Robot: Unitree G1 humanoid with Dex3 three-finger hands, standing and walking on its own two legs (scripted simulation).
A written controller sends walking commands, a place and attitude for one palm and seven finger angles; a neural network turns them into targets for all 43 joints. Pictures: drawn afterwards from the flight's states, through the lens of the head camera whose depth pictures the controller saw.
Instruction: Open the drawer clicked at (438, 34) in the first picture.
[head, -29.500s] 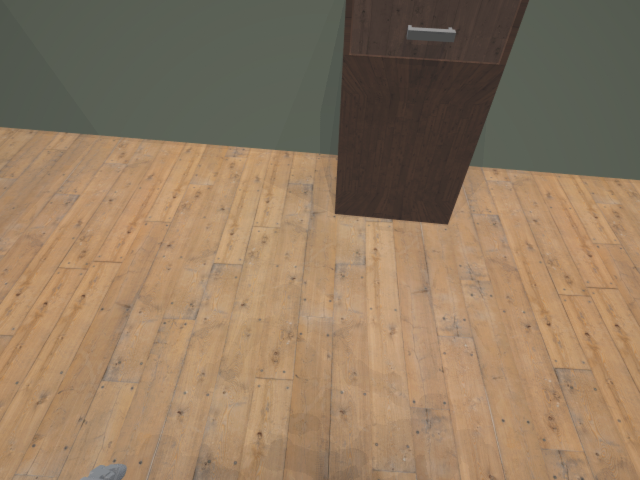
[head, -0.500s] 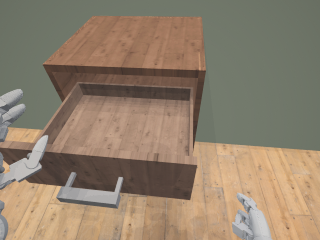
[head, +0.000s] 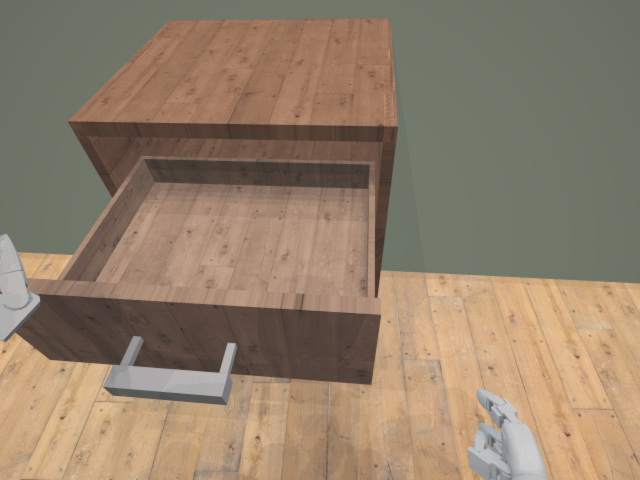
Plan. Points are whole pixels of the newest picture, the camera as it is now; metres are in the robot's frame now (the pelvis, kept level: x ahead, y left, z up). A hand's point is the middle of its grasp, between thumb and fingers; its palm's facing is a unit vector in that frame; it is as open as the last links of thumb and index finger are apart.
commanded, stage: step back with the hand held close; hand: left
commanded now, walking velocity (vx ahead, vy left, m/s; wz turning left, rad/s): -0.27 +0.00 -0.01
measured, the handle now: (176, 366) +0.23 +0.20 +0.04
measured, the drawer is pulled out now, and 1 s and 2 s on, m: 0.30 0.30 0.30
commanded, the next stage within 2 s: stop stepping back and stand still in 1.12 s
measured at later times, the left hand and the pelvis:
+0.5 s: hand out of the picture +0.13 +0.25 +0.22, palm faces +0.43 -0.76 -0.49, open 7.4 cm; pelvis -0.07 +0.02 -0.01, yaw +0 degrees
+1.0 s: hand out of the picture +0.07 +0.23 +0.23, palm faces +0.36 -0.78 -0.52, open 7.4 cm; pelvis -0.13 +0.02 -0.01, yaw -1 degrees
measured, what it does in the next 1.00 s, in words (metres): walks backwards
